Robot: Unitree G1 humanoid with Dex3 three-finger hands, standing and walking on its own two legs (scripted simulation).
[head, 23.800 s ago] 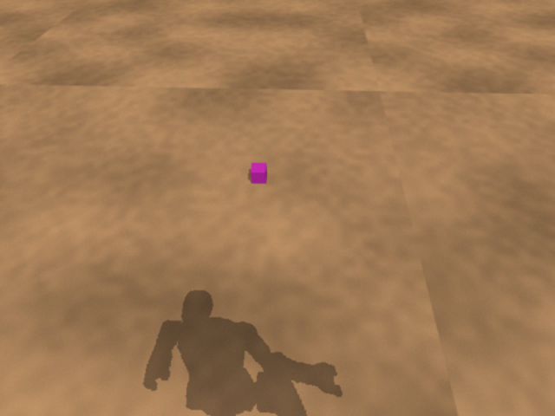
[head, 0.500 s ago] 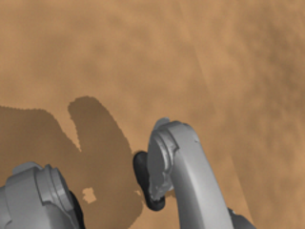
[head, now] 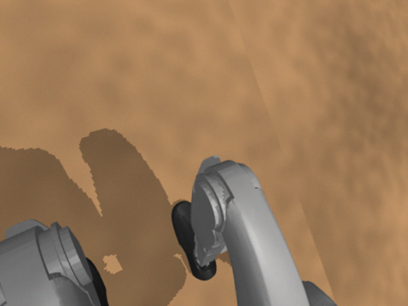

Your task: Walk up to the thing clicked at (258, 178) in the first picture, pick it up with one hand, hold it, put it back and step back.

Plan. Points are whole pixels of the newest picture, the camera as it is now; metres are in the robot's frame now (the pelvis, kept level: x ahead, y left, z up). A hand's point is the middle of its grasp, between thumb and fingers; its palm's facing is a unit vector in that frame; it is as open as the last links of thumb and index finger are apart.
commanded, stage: open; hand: left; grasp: from above
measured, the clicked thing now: out of the picture +0.48 +0.33 -0.26
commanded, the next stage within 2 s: withdraw in 0.74 s
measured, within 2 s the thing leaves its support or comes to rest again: neither
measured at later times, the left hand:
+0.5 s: hand out of the picture +0.48 +0.33 -0.23, palm faces -0.43 -0.13 -0.89, open 14.0 cm
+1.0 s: hand out of the picture +0.48 +0.33 -0.22, palm faces -0.40 -0.12 -0.91, open 14.1 cm
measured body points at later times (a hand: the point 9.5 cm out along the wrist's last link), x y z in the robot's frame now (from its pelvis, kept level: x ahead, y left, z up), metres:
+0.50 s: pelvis +0.00 +0.00 +0.00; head +0.28 +0.11 +0.33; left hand +0.49 +0.33 -0.18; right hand +0.03 -0.26 -0.05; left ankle +0.06 +0.13 -0.27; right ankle +0.12 -0.12 -0.27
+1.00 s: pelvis +0.00 +0.00 +0.00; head +0.28 +0.12 +0.33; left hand +0.50 +0.33 -0.17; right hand +0.04 -0.26 -0.05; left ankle +0.06 +0.13 -0.27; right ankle +0.12 -0.12 -0.27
